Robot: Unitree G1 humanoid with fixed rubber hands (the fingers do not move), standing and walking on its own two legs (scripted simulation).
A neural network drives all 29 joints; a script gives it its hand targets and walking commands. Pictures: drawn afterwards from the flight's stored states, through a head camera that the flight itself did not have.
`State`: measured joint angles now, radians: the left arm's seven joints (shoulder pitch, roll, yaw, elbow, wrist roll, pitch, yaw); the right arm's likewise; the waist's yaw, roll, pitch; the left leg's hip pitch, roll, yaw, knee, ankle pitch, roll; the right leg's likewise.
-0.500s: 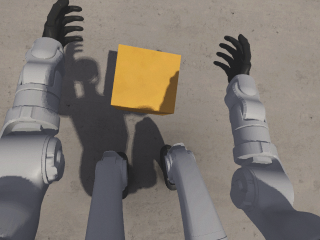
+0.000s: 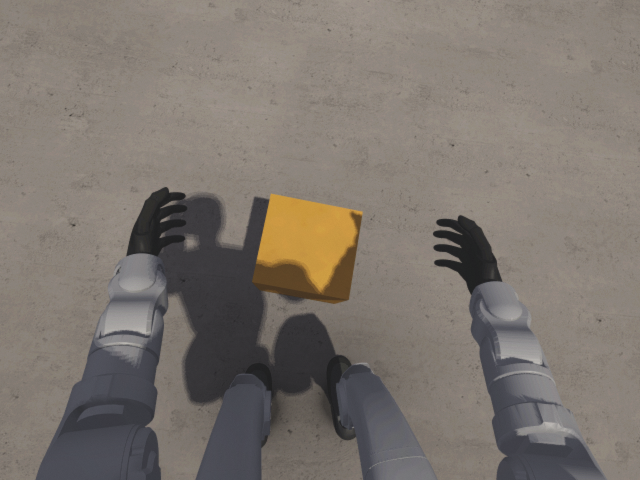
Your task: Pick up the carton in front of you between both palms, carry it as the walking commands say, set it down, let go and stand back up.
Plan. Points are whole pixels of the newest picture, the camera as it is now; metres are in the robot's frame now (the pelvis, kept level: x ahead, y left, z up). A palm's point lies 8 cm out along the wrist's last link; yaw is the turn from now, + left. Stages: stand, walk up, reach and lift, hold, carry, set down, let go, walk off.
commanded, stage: let go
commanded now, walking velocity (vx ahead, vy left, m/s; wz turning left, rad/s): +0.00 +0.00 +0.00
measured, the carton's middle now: (306, 254) +0.44 -0.04 -0.58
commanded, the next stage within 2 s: stand in 1.00 s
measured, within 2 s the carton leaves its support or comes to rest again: neither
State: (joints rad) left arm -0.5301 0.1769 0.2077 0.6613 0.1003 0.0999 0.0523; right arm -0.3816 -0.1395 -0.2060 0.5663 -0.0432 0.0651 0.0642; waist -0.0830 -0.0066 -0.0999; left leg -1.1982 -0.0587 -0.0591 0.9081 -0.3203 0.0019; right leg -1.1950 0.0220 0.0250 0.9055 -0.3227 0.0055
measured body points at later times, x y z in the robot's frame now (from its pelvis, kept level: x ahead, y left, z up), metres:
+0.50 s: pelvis +0.06 -0.01 +0.07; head +0.12 +0.00 +0.52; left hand +0.27 +0.22 -0.02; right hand +0.22 -0.25 +0.00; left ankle +0.03 +0.11 -0.67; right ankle +0.03 -0.12 -0.67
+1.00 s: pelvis +0.04 -0.01 +0.07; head +0.04 +0.00 +0.52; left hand +0.22 +0.22 -0.01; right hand +0.22 -0.25 +0.01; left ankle +0.03 +0.11 -0.67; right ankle +0.03 -0.12 -0.67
